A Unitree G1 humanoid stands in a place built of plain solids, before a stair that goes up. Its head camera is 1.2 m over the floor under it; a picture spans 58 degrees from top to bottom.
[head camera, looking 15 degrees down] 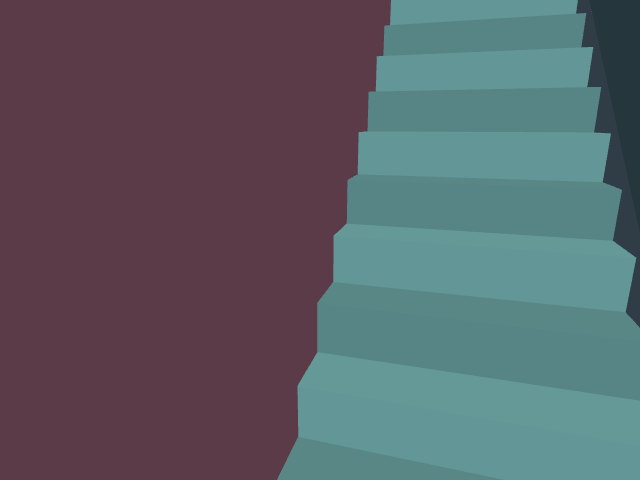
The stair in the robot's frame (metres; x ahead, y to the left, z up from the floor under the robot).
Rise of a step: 0.19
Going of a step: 0.22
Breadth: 1.03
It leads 16 degrees to the right of straight ahead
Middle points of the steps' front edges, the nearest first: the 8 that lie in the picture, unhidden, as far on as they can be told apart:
1.07 -0.42 0.39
1.29 -0.48 0.58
1.50 -0.55 0.78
1.71 -0.61 0.97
1.93 -0.67 1.16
2.14 -0.73 1.36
2.35 -0.80 1.55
2.56 -0.86 1.75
